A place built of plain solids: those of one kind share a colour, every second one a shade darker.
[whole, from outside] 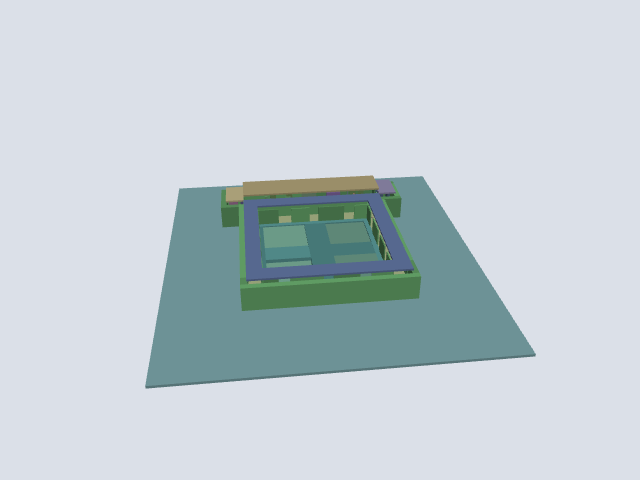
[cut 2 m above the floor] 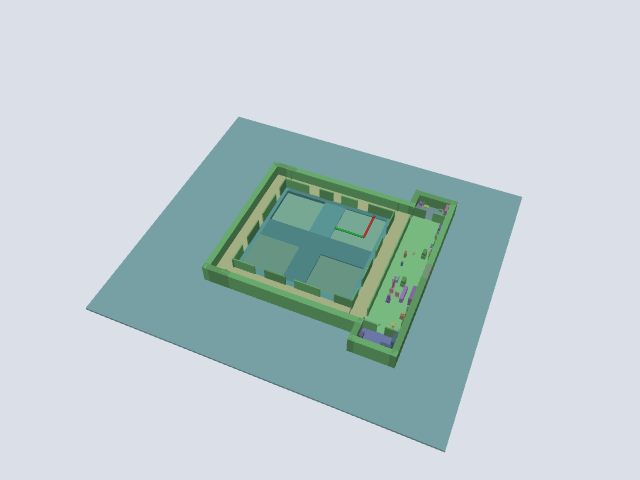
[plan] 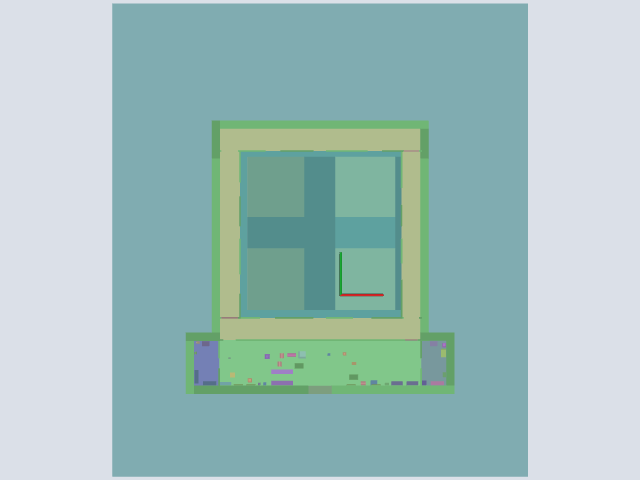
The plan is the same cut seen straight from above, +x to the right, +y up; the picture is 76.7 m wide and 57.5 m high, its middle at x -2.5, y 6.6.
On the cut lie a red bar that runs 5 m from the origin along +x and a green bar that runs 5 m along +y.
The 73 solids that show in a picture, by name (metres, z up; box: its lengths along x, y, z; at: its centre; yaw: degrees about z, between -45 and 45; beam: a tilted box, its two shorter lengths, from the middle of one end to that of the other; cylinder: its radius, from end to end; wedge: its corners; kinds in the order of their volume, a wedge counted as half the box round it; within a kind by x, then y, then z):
{
 "ground_under_all_1": {"box": [49.81, 56.68, 0.4], "at": [-2.48, 6.58, -1.37]},
 "wall_1": {"box": [1.0, 7.35, 3.92], "at": [-18.08, -8.16, 0.74]},
 "wall_2": {"box": [4.1, 1.0, 3.92], "at": [-16.53, -4.98, 0.74]},
 "wall_3": {"box": [4.9, 1.0, 3.92], "at": [-16.13, -11.34, 0.74]},
 "wall_4": {"box": [1.0, 3.65, 3.92], "at": [-14.98, -3.66, 0.74]},
 "wall_5": {"box": [1.0, 21.8, 3.92], "at": [-14.98, 7.26, 0.74]},
 "wall_6": {"box": [1.0, 4.55, 3.92], "at": [-14.98, 18.64, 0.74]},
 "wall_7": {"box": [0.2, 2.28, 3.92], "at": [-14.58, -9.9, 0.74]},
 "wall_8": {"box": [0.2, 2.28, 3.92], "at": [-14.58, -6.42, 0.74]},
 "wall_9": {"box": [0.2, 3.0, 3.92], "at": [-12.08, -1.34, 0.74]},
 "wall_10": {"box": [0.2, 4.28, 3.92], "at": [-12.08, 4.6, 0.74]},
 "wall_11": {"box": [0.2, 3.6, 3.92], "at": [-12.08, 10.04, 0.74]},
 "wall_12": {"box": [0.2, 3.88, 3.92], "at": [-12.08, 15.43, 0.74]},
 "wall_13": {"box": [2.5, 0.2, 3.92], "at": [-10.93, -2.73, 0.74]},
 "wall_14": {"box": [3.18, 0.2, 3.92], "at": [-10.59, 17.27, 0.74]},
 "wall_15": {"box": [11.6, 1.0, 3.92], "at": [-9.68, -11.34, 0.74]},
 "wall_16": {"box": [4.6, 0.2, 3.92], "at": [-5.58, -2.73, 0.74]},
 "wall_17": {"box": [3.98, 0.2, 3.92], "at": [-5.27, 17.27, 0.74]},
 "wall_18": {"box": [26.0, 1.0, 3.92], "at": [-2.48, 20.42, 0.74]},
 "wall_19": {"box": [20.27, 0.2, 3.92], "at": [-2.44, -5.38, 0.74]},
 "wall_20": {"box": [3.25, 0.2, 3.92], "at": [-0.15, -2.73, 0.74]},
 "wall_21": {"box": [5.0, 0.2, 3.92], "at": [0.72, 17.27, 0.74]},
 "wall_22": {"box": [5.0, 0.2, 3.92], "at": [0.72, 17.27, 0.74]},
 "wall_23": {"box": [11.6, 1.0, 3.92], "at": [4.72, -11.34, 0.74]},
 "wall_24": {"box": [3.7, 0.2, 3.92], "at": [5.52, -2.73, 0.74]},
 "wall_25": {"box": [2.45, 0.2, 3.92], "at": [6.15, 17.27, 0.74]},
 "wall_26": {"box": [0.2, 4.68, 3.92], "at": [7.27, -0.5, 0.74]},
 "wall_27": {"box": [0.2, 2.95, 3.92], "at": [7.27, 5.26, 0.74]},
 "wall_28": {"box": [0.2, 2.58, 3.92], "at": [7.27, 9.53, 0.74]},
 "wall_29": {"box": [0.2, 4.55, 3.92], "at": [7.27, 15.09, 0.74]},
 "wall_30": {"box": [0.2, 2.28, 3.92], "at": [9.62, -9.9, 0.74]},
 "wall_31": {"box": [0.2, 2.28, 3.92], "at": [9.62, -6.42, 0.74]},
 "wall_32": {"box": [1.0, 3.65, 3.92], "at": [10.02, -3.66, 0.74]},
 "wall_33": {"box": [1.0, 21.8, 3.92], "at": [10.02, 7.26, 0.74]},
 "wall_34": {"box": [1.0, 4.55, 3.92], "at": [10.02, 18.64, 0.74]},
 "wall_35": {"box": [4.9, 1.0, 3.92], "at": [11.17, -11.34, 0.74]},
 "wall_36": {"box": [4.1, 1.0, 3.92], "at": [11.57, -4.98, 0.74]},
 "wall_37": {"box": [1.0, 7.35, 3.92], "at": [13.12, -8.16, 0.74]},
 "floor_corr_1": {"box": [2.5, 20.0, 1.22], "at": [-13.33, 7.26, -0.61]},
 "floor_corr_2": {"box": [24.2, 2.65, 1.22], "at": [-2.48, -4.06, -0.61]},
 "floor_corr_3": {"box": [24.2, 2.75, 1.22], "at": [-2.48, 18.64, -0.61]},
 "floor_corr_4": {"box": [2.35, 20.0, 1.22], "at": [8.45, 7.26, -0.61]},
 "floor_gang_1": {"box": [0.85, 18.35, 1.22], "at": [-11.65, 7.39, -0.61]},
 "floor_gang_2": {"box": [6.85, 3.75, 1.22], "at": [-7.8, 7.49, -0.61]},
 "floor_gang_3": {"box": [3.7, 18.35, 1.22], "at": [-2.53, 7.39, -0.61]},
 "floor_gang_4": {"box": [19.35, 0.95, 1.22], "at": [-2.4, -2.26, -0.61]},
 "floor_gang_5": {"box": [19.35, 0.7, 1.22], "at": [-2.4, 16.91, -0.61]},
 "floor_gang_6": {"box": [7.2, 3.75, 1.22], "at": [2.92, 7.49, -0.61]},
 "floor_gang_7": {"box": [0.75, 18.35, 1.22], "at": [6.89, 7.39, -0.61]},
 "step_tier_1": {"box": [6.85, 7.4, 0.99], "at": [-7.8, 1.92, -0.72]},
 "step_tier_2": {"box": [6.85, 7.2, 1.22], "at": [-7.8, 12.96, -0.61]},
 "step_tier_3": {"box": [7.2, 7.4, 1.04], "at": [2.92, 1.92, -0.7]},
 "step_tier_4": {"box": [7.2, 7.2, 0.62], "at": [2.92, 12.96, -0.91]},
 "floor_foyer_1": {"box": [24.2, 5.55, 1.22], "at": [-2.48, -8.16, -0.61]},
 "ceil_corr_1": {"box": [2.5, 20.0, 0.3], "at": [-13.33, 7.26, 3.4]},
 "ceil_corr_2": {"box": [24.2, 2.65, 0.3], "at": [-2.48, -4.06, 3.4]},
 "ceil_corr_3": {"box": [24.2, 2.75, 0.3], "at": [-2.48, 18.64, 3.4]},
 "ceil_corr_4": {"box": [2.35, 20.0, 0.3], "at": [8.45, 7.26, 3.4]},
 "ceil_foyer_1": {"box": [24.2, 5.55, 0.3], "at": [-2.48, -8.16, 4.35]},
 "floor_cloaks_1": {"box": [3.1, 5.55, 1.22], "at": [11.17, -8.16, -0.61]},
 "floor_store_1": {"box": [3.1, 5.55, 1.22], "at": [-16.13, -8.16, -0.61]},
 "door_leaf_1": {"box": [2.8, 0.97, 4.49], "at": [-2.48, -11.35, 1.02]},
 "ceil_cloaks_1": {"box": [3.1, 5.55, 0.3], "at": [11.17, -8.16, 3.4]},
 "ceil_store_1": {"box": [3.1, 5.55, 0.3], "at": [-16.13, -8.16, 3.4]},
 "cloakroom_foyer_1": {"box": [2.6, 0.55, 1.75], "at": [-7.03, -10.53, 0.87]},
 "cloakroom_foyer_2": {"box": [2.6, 0.55, 1.0], "at": [-7.03, -9.18, 0.5]},
 "shelves_store_1": {"box": [0.5, 1.6, 2.0], "at": [-17.3, -9.79, 1.0]},
 "shelves_store_2": {"box": [1.6, 0.5, 2.0], "at": [-15.73, -10.55, 1.0]},
 "shelves_cloaks_1": {"box": [1.6, 0.5, 2.0], "at": [11.57, -10.55, 1.0]},
 "bench_foyer_1": {"box": [1.4, 0.5, 0.46], "at": [6.72, -10.55, 0.22]},
 "bench_foyer_2": {"box": [1.4, 0.5, 0.46], "at": [8.57, -10.55, 0.22]},
 "hamper_store_1": {"box": [0.9, 0.6, 0.72], "at": [-16.18, -5.82, 0.36]},
 "cart_foyer_1": {"box": [0.98, 0.58, 0.58], "at": [-5.0, -8.48, 1.21]}
}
